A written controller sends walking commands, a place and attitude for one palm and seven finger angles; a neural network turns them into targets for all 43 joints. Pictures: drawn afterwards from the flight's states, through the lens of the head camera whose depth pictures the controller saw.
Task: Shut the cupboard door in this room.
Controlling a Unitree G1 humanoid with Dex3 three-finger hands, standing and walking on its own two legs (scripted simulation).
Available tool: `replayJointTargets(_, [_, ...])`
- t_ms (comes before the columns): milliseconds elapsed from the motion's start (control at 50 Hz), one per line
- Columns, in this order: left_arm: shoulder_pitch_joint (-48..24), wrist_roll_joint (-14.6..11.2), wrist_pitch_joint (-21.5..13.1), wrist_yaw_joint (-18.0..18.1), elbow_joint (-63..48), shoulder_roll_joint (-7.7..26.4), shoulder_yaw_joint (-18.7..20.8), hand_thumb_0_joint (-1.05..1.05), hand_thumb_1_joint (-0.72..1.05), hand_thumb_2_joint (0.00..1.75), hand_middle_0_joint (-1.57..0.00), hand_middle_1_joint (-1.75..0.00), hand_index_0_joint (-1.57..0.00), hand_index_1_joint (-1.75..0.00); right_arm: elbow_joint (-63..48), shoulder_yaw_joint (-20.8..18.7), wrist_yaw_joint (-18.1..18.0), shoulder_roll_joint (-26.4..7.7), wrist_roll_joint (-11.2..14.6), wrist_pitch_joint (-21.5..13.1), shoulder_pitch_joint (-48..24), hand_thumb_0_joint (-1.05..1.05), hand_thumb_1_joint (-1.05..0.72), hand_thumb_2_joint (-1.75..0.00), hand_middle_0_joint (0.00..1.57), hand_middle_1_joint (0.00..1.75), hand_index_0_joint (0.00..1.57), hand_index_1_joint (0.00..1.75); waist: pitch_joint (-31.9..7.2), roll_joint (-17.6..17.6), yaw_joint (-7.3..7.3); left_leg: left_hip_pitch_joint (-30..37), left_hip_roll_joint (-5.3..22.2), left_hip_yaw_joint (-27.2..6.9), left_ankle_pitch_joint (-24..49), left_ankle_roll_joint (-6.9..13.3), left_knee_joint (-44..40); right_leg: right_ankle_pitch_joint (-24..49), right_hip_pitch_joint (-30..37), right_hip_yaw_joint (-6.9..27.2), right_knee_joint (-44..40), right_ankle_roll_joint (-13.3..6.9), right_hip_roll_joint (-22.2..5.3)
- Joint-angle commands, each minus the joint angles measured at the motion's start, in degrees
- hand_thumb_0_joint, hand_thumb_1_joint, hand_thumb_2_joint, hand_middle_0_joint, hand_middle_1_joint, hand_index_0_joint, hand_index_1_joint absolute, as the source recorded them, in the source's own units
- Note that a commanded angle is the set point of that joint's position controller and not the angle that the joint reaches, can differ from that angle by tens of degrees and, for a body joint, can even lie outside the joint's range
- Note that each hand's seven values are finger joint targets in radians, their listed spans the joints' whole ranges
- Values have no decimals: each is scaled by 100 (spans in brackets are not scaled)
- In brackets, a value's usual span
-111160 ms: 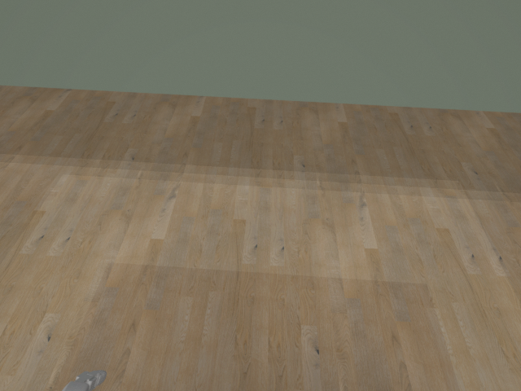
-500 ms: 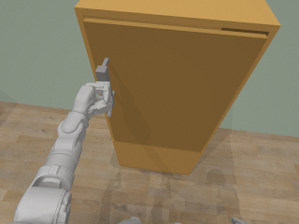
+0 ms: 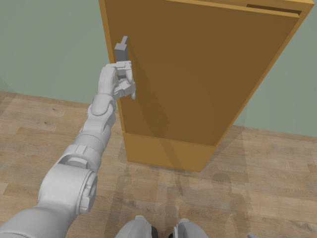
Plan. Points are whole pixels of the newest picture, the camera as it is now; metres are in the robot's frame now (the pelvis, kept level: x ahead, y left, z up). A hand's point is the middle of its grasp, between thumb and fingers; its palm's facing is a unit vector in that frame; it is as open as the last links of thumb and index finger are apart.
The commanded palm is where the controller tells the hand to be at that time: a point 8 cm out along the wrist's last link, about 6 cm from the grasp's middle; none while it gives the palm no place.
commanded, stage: pull the fist back off the door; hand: left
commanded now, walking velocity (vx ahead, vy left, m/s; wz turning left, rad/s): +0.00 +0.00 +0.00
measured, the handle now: (125, 65) +0.55 +0.09 +0.11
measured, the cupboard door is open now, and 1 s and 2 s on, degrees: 0 0 0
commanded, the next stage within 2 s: draw the hand back to the body in 0.74 s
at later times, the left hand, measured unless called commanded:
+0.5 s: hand (136, 93) +0.45 +0.06 +0.10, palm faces -0.10 -0.99 +0.02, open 3.1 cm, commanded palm +0.41 +0.11 +0.11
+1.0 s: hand (129, 101) +0.40 +0.07 +0.13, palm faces -0.10 -0.99 -0.03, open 3.2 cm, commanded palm +0.37 +0.13 +0.13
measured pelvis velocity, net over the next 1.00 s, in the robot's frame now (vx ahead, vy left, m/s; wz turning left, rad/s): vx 0.08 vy -0.03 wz -0.07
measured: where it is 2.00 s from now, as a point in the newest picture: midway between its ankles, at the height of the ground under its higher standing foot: outside the picture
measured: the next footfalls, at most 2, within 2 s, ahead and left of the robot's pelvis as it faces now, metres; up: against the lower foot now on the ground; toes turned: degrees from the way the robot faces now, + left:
none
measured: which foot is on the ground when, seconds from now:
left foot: down 0.00-1.00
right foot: down 0.00-1.00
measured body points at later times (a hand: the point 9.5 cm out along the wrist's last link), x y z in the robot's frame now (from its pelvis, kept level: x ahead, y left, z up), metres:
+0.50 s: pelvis +0.01 +0.01 +0.00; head +0.04 +0.02 +0.45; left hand +0.45 +0.11 +0.10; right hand +0.02 -0.26 -0.11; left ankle +0.09 +0.01 -0.68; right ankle +0.06 -0.12 -0.68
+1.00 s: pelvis +0.08 -0.03 +0.03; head +0.09 -0.03 +0.48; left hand +0.40 +0.12 +0.13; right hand +0.24 -0.27 -0.05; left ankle +0.09 +0.00 -0.68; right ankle +0.06 -0.12 -0.68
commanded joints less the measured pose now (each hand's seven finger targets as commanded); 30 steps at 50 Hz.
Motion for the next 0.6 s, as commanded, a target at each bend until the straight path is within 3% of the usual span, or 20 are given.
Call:
replayJointTargets(0, [-3662,527,-554,701,-1290,435,48,0,90,90,-130,-150,-130,-150,-543,-426,135,-905,-111,-141,367,0,-90,-90,20,30,20,30,-2148,-34,-647,2684,1046,-2065,-1989,-574,-1197,-464,-1181,272,-451,-10,-39])
replayJointTargets(20, [-3678,695,-646,723,-1226,690,168,0,90,90,-130,-150,-130,-150,-543,-443,152,-952,-135,-116,428,0,-90,-90,20,30,20,30,-2165,9,-636,2694,1054,-2172,-2161,-580,-1203,-503,-1308,297,-394,-14,-41])
replayJointTargets(40, [-3716,827,-707,716,-1169,640,25,0,90,90,-130,-150,-130,-150,-560,-443,187,-962,-141,-87,400,0,-90,-90,20,30,20,30,-2101,180,-656,2776,1128,-2372,-2419,-642,-1248,-587,-1564,298,-283,-3,-47])
replayJointTargets(100, [-3468,779,-718,609,-1068,537,15,0,90,90,-130,-150,-130,-150,-655,-498,258,-1017,-115,-18,336,0,-90,-90,20,30,20,30,-2049,430,-506,2982,1211,-2722,-2718,-827,-1444,-611,-1809,326,-52,-29,-24])
replayJointTargets(120, [-3390,676,-653,563,-1005,640,189,0,90,90,-130,-150,-130,-150,-675,-512,244,-1045,-114,12,380,0,-90,-90,20,30,20,30,-2134,326,-461,3009,1210,-2769,-2690,-850,-1494,-560,-1729,321,-46,-24,-13])
replayJointTargets(180, [-3093,362,-440,401,-1028,337,122,0,90,90,-130,-150,-130,-150,-789,-505,220,-1002,-39,57,306,0,-90,-90,20,30,20,30,-2055,-30,-412,2773,1181,-2521,-2723,-735,-1490,-609,-1345,351,-224,3,19])
replayJointTargets(220, [-2672,299,-382,382,-990,702,508,0,90,90,-130,-150,-130,-150,-867,-486,179,-1005,-37,83,366,0,-90,-90,20,30,20,30,-1981,-417,-294,2338,1108,-2208,-2636,-601,-1442,-707,-850,362,-397,-5,50])
replayJointTargets(280, [-2147,321,-469,440,-1309,728,634,0,90,90,-130,-150,-130,-150,-999,-489,186,-969,-21,113,303,0,-90,-90,20,30,20,30,-1964,-571,-169,2207,1172,-2099,-2344,-579,-1464,-617,-623,356,-390,-1,35])
replayJointTargets(340, [-1534,456,-585,508,-1776,753,644,0,90,90,-130,-150,-130,-150,-1123,-509,255,-923,-19,135,270,0,-90,-90,20,30,20,30,-1938,-206,2,2423,1201,-2021,-2037,-630,-1524,-505,-588,332,-373,-42,42])
replayJointTargets(400, [-1091,547,-560,542,-2227,767,577,0,90,90,-130,-150,-130,-150,-1260,-514,300,-885,9,233,188,0,-90,-90,20,30,20,30,-1723,-316,22,2380,1222,-1913,-2387,-520,-1550,-714,-453,349,-565,-34,49])
replayJointTargets(420, [-919,545,-553,544,-2507,801,617,0,90,90,-130,-150,-130,-150,-1329,-531,288,-884,13,229,162,0,-90,-90,20,30,20,30,-1779,-202,97,2465,1212,-1913,-2290,-525,-1585,-642,-349,339,-564,-56,62])
replayJointTargets(520, [-233,411,-390,438,-3843,199,49,0,90,90,-130,-150,-130,-150,-1440,-588,292,-833,100,210,-83,0,-90,-90,20,30,20,30,-1780,287,169,3318,1429,-2343,-1853,-787,-1869,-258,-500,318,-400,-33,61])
replayJointTargets(580, [315,338,-256,384,-4585,-12,-191,0,90,90,-130,-150,-130,-150,-1468,-587,285,-758,132,185,-212,0,-90,-90,20,30,20,30,-1788,202,184,3600,1454,-2283,-1330,-806,-1875,-53,-290,299,-529,-28,65])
